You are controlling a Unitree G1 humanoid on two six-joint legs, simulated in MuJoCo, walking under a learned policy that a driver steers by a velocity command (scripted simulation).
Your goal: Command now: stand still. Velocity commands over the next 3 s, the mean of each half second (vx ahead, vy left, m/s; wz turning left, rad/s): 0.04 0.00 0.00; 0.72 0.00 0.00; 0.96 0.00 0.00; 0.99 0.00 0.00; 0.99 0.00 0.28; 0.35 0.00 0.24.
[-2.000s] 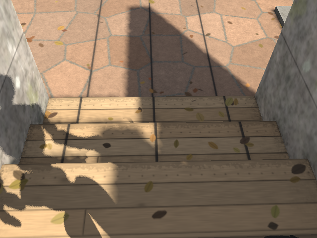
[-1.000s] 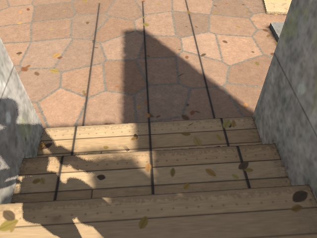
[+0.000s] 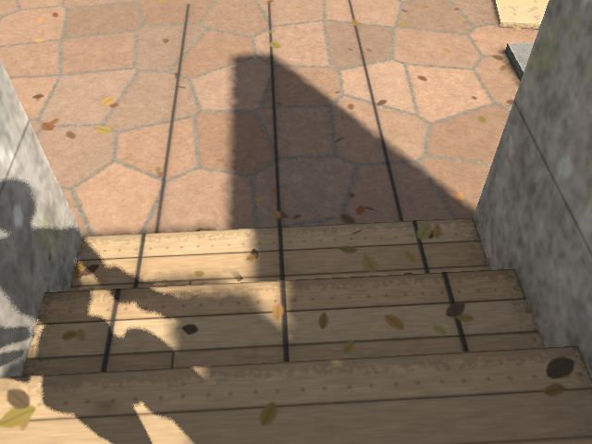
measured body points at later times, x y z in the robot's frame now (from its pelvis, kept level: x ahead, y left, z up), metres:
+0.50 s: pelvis +0.01 +0.00 +0.00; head +0.02 +0.00 +0.45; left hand +0.09 +0.32 -0.12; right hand +0.12 -0.31 -0.11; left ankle +0.03 +0.12 -0.73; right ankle -0.06 -0.12 -0.74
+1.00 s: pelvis +0.24 +0.02 -0.01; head +0.27 +0.01 +0.44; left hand +0.47 +0.26 -0.09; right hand +0.14 -0.23 -0.15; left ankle +0.07 +0.14 -0.74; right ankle +0.45 -0.11 -0.69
